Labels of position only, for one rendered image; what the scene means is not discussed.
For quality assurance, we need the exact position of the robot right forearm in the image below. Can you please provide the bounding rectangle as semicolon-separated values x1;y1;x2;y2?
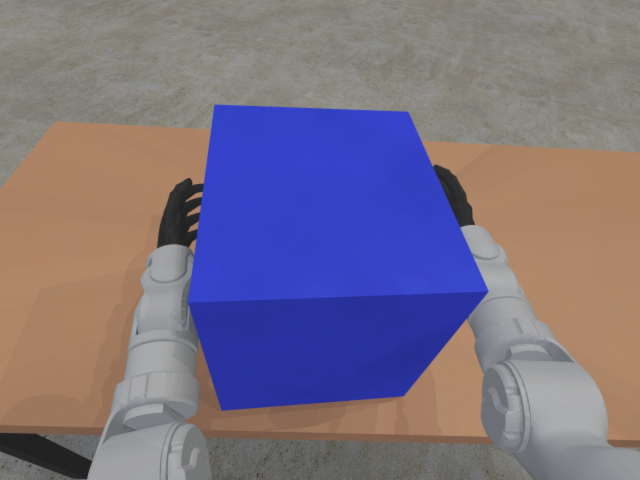
460;225;608;439

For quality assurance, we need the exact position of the robot left upper arm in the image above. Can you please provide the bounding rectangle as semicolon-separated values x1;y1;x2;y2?
89;421;212;480

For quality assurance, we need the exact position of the left robot hand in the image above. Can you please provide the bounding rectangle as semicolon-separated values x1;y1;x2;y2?
157;178;204;248

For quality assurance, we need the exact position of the table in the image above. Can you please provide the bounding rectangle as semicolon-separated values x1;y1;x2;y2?
0;121;640;479

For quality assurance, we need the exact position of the right robot hand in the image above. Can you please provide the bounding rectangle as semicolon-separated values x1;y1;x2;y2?
433;165;475;227

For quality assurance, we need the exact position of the robot left forearm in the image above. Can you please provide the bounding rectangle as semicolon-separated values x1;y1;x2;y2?
87;244;200;480

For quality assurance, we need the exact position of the robot right upper arm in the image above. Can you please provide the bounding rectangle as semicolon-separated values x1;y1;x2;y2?
481;360;640;480

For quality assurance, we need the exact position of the carton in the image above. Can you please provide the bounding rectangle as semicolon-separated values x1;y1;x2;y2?
188;105;489;411

